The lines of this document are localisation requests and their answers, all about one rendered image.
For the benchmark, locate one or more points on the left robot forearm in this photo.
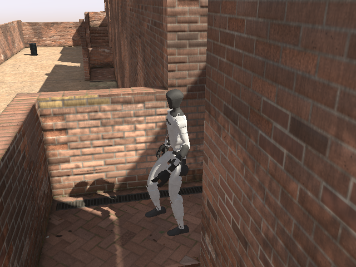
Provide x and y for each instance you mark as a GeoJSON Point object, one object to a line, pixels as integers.
{"type": "Point", "coordinates": [178, 158]}

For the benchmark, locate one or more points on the right robot hand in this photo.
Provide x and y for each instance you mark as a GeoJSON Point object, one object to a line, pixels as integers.
{"type": "Point", "coordinates": [162, 148]}

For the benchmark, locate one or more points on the robot left foot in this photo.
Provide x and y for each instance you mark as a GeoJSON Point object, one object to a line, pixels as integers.
{"type": "Point", "coordinates": [177, 231]}

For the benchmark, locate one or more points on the right robot forearm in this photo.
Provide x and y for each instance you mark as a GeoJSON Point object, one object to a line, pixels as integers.
{"type": "Point", "coordinates": [167, 142]}

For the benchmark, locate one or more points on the humanoid robot torso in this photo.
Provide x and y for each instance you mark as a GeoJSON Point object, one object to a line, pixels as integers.
{"type": "Point", "coordinates": [174, 136]}

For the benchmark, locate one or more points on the left robot upper arm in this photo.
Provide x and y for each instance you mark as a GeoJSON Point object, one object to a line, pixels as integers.
{"type": "Point", "coordinates": [181, 125]}

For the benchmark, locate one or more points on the left robot hand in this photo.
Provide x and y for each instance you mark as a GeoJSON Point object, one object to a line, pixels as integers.
{"type": "Point", "coordinates": [163, 176]}

